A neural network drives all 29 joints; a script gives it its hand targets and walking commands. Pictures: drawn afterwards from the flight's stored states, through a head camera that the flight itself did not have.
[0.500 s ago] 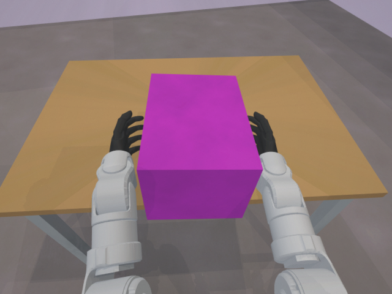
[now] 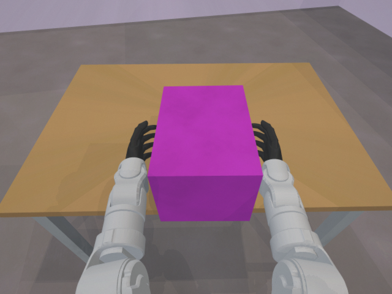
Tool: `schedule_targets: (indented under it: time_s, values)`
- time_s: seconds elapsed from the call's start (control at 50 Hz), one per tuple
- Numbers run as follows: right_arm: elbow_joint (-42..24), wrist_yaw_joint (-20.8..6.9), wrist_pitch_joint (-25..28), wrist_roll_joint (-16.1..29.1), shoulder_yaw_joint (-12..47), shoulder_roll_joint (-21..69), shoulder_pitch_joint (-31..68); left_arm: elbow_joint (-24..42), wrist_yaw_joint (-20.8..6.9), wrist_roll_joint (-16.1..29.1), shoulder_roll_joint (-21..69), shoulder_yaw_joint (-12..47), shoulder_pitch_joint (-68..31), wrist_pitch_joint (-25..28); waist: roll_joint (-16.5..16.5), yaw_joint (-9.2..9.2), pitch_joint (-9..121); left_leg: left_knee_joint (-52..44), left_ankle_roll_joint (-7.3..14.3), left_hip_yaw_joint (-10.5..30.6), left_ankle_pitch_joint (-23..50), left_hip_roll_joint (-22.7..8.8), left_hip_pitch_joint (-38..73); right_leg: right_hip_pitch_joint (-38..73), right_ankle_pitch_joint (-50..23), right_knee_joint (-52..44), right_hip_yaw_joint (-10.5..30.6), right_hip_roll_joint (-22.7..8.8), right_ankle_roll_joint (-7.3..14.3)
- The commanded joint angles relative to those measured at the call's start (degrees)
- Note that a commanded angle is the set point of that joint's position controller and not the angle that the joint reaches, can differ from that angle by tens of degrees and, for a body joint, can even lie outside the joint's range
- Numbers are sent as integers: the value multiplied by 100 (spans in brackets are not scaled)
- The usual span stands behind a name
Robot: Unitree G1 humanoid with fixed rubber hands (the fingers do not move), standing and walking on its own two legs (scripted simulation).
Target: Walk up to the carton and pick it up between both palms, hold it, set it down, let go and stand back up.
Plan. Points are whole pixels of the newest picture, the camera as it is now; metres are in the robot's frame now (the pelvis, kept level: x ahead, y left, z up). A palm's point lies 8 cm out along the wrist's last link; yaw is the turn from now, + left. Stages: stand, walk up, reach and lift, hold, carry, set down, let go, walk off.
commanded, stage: set down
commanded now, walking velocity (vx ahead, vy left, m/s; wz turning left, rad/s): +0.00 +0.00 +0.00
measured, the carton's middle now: (204, 149) +0.42 -0.03 +0.06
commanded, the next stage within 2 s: none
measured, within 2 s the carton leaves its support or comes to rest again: rests again in 1.00 s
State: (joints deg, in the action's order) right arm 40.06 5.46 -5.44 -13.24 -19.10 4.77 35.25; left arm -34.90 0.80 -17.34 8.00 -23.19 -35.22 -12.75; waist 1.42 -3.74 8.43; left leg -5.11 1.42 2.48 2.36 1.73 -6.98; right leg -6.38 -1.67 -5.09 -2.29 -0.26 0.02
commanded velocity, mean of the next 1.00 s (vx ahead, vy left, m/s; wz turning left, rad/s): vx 0.00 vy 0.00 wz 0.00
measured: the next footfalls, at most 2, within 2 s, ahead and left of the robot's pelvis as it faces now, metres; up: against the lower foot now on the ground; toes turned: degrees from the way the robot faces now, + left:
none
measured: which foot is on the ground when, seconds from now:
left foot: down 0.00-1.00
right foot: down 0.00-1.00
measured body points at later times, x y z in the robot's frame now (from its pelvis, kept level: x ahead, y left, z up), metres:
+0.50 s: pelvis +0.00 +0.00 +0.00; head +0.04 -0.01 +0.45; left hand +0.41 +0.11 +0.05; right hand +0.39 -0.17 +0.05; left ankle -0.02 +0.10 -0.75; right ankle -0.03 -0.12 -0.75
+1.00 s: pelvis +0.00 +0.00 +0.00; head +0.05 -0.01 +0.44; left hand +0.41 +0.11 +0.04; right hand +0.39 -0.17 +0.03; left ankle -0.02 +0.10 -0.75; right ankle -0.03 -0.12 -0.75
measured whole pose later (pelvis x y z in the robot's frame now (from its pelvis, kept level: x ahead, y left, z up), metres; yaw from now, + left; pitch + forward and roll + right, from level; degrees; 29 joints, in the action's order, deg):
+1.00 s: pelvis +0.00 +0.00 +0.00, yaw +0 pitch +18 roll +0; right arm 45.5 4.0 5.8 -20.3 -27.9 6.3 34.0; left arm -50.7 2.1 -18.1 6.8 -24.7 -38.2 3.2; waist 2.1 -2.2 13.7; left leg -5.1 1.6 2.1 3.8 1.8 -16.9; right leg -16.1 -3.0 -5.1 -2.2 -0.3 -0.1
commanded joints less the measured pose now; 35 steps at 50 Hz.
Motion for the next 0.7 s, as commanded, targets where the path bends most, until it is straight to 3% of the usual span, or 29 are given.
schedule_targets:
  time_s: [0.0, 0.14, 0.32, 0.68]
  values:
    - [-903, -648, 490, -50, 1716, 2832, 3967, 732, -622, 224, 2703, 2054, -4341, 826, -130, -30, 3769, 286, 19, -210, 2217, 28, 651, 2250, -2732, 674, 57, 205, 62]
    - [-719, -642, 704, -151, 1686, 2979, 3928, 500, -561, 178, 2804, 2008, -4309, 1051, -114, 0, 4088, 401, 21, -262, 2776, 55, 663, 2406, -3376, 783, 74, 214, 99]
    - [-527, -624, 991, -226, 1674, 3024, 3766, 217, -548, 153, 2872, 2020, -4222, 1380, -148, 7, 4152, 477, 10, -278, 2881, 65, 564, 2369, -3621, 883, 93, 228, 91]
    - [-305, -746, 1222, -479, 1321, 2900, 3700, -421, -561, 35, 2807, 1858, -4290, 1863, -139, 72, 4062, 473, 19, -219, 2022, 0, 306, 1656, -2402, 732, 85, 195, 103]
